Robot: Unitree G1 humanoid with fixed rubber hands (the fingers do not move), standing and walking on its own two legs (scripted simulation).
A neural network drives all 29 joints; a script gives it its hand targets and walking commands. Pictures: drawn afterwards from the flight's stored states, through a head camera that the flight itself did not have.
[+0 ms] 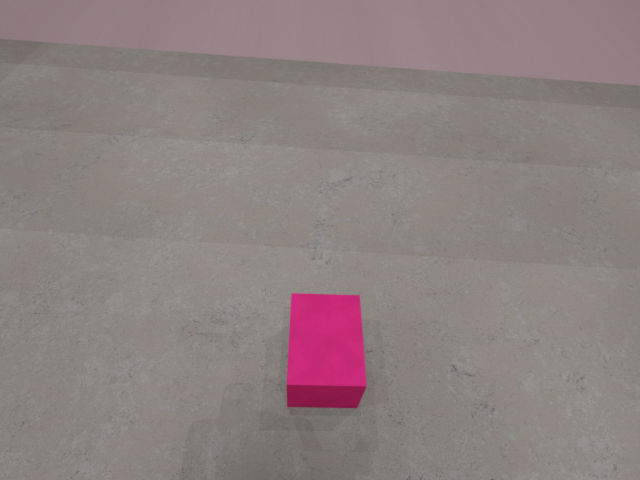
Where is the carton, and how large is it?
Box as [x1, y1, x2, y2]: [287, 293, 366, 407]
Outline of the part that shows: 291,293 287,370 287,406 356,407 366,386 359,295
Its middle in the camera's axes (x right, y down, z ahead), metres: +0.02 +0.34 +1.20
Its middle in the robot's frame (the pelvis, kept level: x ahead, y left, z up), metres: +0.57 -0.02 -0.67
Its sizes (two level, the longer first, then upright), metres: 0.281 0.213 0.196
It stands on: the floor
